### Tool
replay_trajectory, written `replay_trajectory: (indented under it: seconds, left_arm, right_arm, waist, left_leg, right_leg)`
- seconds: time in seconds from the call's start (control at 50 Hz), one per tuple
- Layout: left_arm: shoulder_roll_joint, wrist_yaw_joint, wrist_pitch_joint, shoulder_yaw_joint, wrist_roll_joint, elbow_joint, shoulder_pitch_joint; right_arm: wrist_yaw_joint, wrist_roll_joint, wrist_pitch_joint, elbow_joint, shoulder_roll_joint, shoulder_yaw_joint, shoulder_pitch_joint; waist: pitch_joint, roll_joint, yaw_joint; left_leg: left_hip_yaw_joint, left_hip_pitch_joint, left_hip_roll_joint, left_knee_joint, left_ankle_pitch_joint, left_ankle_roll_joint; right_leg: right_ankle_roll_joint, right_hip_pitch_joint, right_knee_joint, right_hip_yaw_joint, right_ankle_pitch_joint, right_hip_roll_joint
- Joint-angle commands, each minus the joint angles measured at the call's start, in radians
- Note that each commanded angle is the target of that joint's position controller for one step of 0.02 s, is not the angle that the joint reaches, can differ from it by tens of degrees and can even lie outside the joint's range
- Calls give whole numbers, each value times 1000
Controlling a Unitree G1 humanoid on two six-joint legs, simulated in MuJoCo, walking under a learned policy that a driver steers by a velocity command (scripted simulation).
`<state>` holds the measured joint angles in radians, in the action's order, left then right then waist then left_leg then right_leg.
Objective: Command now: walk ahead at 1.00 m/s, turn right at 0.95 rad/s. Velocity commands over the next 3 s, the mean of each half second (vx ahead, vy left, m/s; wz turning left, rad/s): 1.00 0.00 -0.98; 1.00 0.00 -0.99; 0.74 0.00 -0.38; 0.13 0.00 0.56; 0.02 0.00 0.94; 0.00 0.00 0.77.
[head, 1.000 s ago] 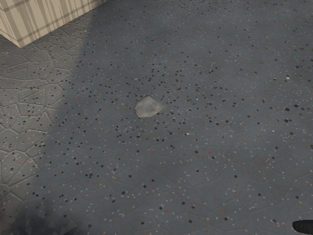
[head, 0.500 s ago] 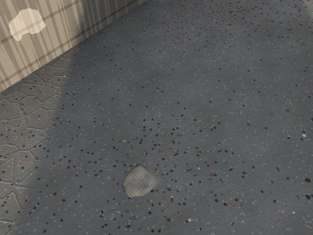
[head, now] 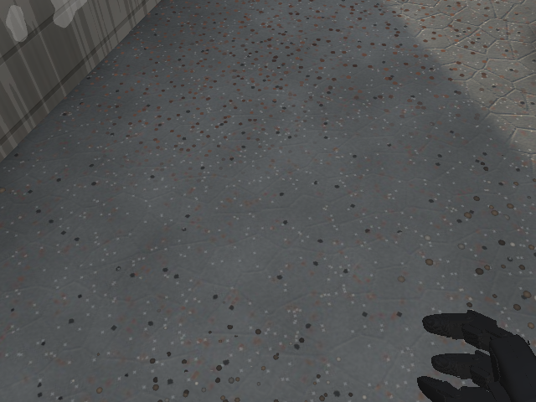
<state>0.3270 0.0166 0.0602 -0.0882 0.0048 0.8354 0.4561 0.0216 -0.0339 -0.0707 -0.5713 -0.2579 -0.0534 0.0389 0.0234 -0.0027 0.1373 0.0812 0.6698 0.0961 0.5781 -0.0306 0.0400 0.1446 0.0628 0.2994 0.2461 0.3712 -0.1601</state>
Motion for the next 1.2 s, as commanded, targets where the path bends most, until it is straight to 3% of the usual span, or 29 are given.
replay_trajectory:
  seconds: [0.02,0.04,0.06,0.08,0.1,0.12,0.16,0.24,0.36,0.4,0.46,0.5,0.52,0.54,0.56,0.6,0.62,0.68,0.74,0.84,0.88,0.9,0.92,0.94,0.96,1.0,1.08,1.16,1.2]
  left_arm:
    - [211,-10,13,-53,-8,-69,-54]
    - [242,-5,16,-58,-13,-77,-103]
    - [190,-3,30,-43,-19,-98,-154]
    - [4,-9,39,5,-11,-141,-149]
    - [8,-5,30,27,25,-194,-37]
    - [91,-13,5,19,-10,-150,-130]
    - [103,15,-17,12,-34,-157,-229]
    - [12,56,-63,43,-44,-234,-314]
    - [26,85,-67,67,-38,-325,-523]
    - [13,92,-63,74,-35,-326,-554]
    - [58,72,-54,55,-36,-275,-418]
    - [140,42,-43,5,-32,-154,-26]
    - [189,13,-54,-38,6,-123,19]
    - [317,6,-72,-52,-33,-172,-125]
    - [309,-4,-84,-60,-40,-208,-47]
    - [208,-22,-61,-40,-25,-148,-86]
    - [190,-29,-42,-32,-26,-146,-125]
    - [138,-24,-1,-6,-17,-148,-167]
    - [151,-13,17,-16,-18,-145,-173]
    - [182,-4,14,-36,-5,-119,-98]
    - [228,-6,9,-44,-14,-115,-107]
    - [230,0,15,-42,-17,-121,-154]
    - [92,-4,31,-4,-21,-156,-186]
    - [10,-3,32,27,21,-227,-89]
    - [74,-14,10,30,-10,-190,-130]
    - [95,12,-11,25,-43,-187,-236]
    - [7,55,-43,55,-50,-247,-306]
    - [24,65,-40,73,-44,-312,-425]
    - [27,81,-32,81,-45,-324,-521]
  right_arm:
    - [-22,8,-19,26,-169,66,-96]
    - [-35,12,-24,-15,-209,88,-276]
    - [-57,-1,-28,-61,-266,117,-506]
    - [-71,-41,-30,-87,-330,135,-633]
    - [-59,-40,-21,-70,-372,153,-496]
    - [-52,-30,-13,-37,-238,135,-363]
    - [-44,-24,-9,-72,-143,112,-334]
    - [-25,12,-43,-185,-90,100,-431]
    - [-22,6,-66,-230,-135,109,-428]
    - [-29,2,-61,-242,-175,117,-454]
    - [-53,5,-25,-244,-252,135,-502]
    - [-54,-2,7,-202,-280,146,-410]
    - [-41,2,11,-189,-249,148,-370]
    - [-23,-9,-5,-86,-122,113,-466]
    - [-26,4,-33,-24,-180,113,-363]
    - [-27,-1,-52,-9,-171,99,-278]
    - [-30,-20,-38,-24,-160,94,-282]
    - [-25,-43,22,-24,-142,88,-302]
    - [-7,-15,23,51,-84,62,-115]
    - [-7,14,14,50,-131,74,-69]
    - [-26,13,6,3,-200,106,-245]
    - [-43,7,1,-40,-241,127,-449]
    - [-66,-22,-4,-73,-316,152,-668]
    - [-58,-39,-2,-56,-383,163,-552]
    - [-51,-30,7,-28,-283,157,-406]
    - [-41,-22,12,-53,-159,127,-361]
    - [-17,2,-32,-168,-112,110,-424]
    - [-5,3,-55,-195,-154,115,-400]
    - [-5,11,-55,-225,-153,114,-436]
  waist:
    - [-97,-50,-122]
    - [-194,-38,-235]
    - [-306,-9,-346]
    - [-388,251,-334]
    - [-463,476,-200]
    - [-271,217,-210]
    - [-102,35,-199]
    - [-4,92,-152]
    - [115,40,-139]
    - [118,45,-134]
    - [-1,107,-47]
    - [-177,111,130]
    - [-194,-47,134]
    - [-221,-230,-77]
    - [-369,-72,17]
    - [-56,78,-79]
    - [1,100,-129]
    - [45,84,-199]
    - [84,29,-159]
    - [12,-33,-97]
    - [-111,-6,-193]
    - [-205,16,-317]
    - [-336,165,-384]
    - [-416,504,-232]
    - [-253,306,-214]
    - [-78,65,-213]
    - [27,95,-149]
    - [80,102,-110]
    - [124,39,-139]
  left_leg:
    - [-61,-446,-117,-64,83,-26]
    - [-68,-640,-110,-62,156,-37]
    - [22,-899,2,-14,333,-61]
    - [374,-1120,288,-103,685,-85]
    - [905,-1122,417,-330,866,-185]
    - [743,-956,341,-347,960,-183]
    - [378,-733,244,-324,567,-149]
    - [61,-619,191,-373,209,-106]
    - [-287,-556,107,-482,-121,-65]
    - [-360,-601,104,-451,-439,-46]
    - [-371,-733,144,-149,-1044,-27]
    - [-327,-561,179,359,-997,-58]
    - [-326,-305,9,760,-179,-38]
    - [-241,103,-107,1109,544,12]
    - [-24,220,-108,1156,488,10]
    - [7,202,-2,885,407,0]
    - [3,119,19,815,429,8]
    - [-17,-44,57,597,480,48]
    - [-55,-192,38,290,173,52]
    - [-49,-364,-47,2,-3,8]
    - [-64,-560,-108,-29,176,-11]
    - [-61,-798,-77,-15,246,-25]
    - [184,-1028,160,-50,616,-50]
    - [806,-1092,394,-335,865,-129]
    - [791,-950,364,-348,983,-158]
    - [437,-728,267,-315,679,-149]
    - [157,-566,190,-387,346,-140]
    - [-74,-498,156,-498,109,-152]
    - [-174,-472,127,-587,9,-141]
  right_leg:
    - [28,-169,156,149,-825,172]
    - [6,-208,366,127,-854,146]
    - [-8,-358,649,87,-704,109]
    - [-9,-630,973,-15,123,16]
    - [-17,-823,1142,-86,131,24]
    - [-16,-878,1157,-120,-2,120]
    - [-39,-831,1064,-157,-95,186]
    - [-55,-872,1021,-173,-134,259]
    - [-36,-792,651,-328,-375,229]
    - [7,-681,519,-402,-376,178]
    - [57,-481,464,-465,-256,64]
    - [124,-33,397,-372,-185,31]
    - [147,196,297,-223,-141,84]
    - [288,371,257,284,-249,340]
    - [388,436,68,544,-26,415]
    - [292,77,-67,457,-31,375]
    - [262,-75,-63,362,-132,317]
    - [240,-367,-92,205,-217,220]
    - [184,-536,-132,129,-233,133]
    - [90,-329,-16,178,-494,164]
    - [43,-243,252,166,-736,148]
    - [13,-342,515,120,-733,106]
    - [3,-516,889,38,-289,42]
    - [-20,-776,1098,-77,142,-27]
    - [-14,-882,1168,-110,27,86]
    - [-26,-856,1083,-151,-77,173]
    - [-46,-857,991,-112,-100,203]
    - [-56,-814,697,-149,-274,202]
    - [-39,-698,512,-264,-349,180]
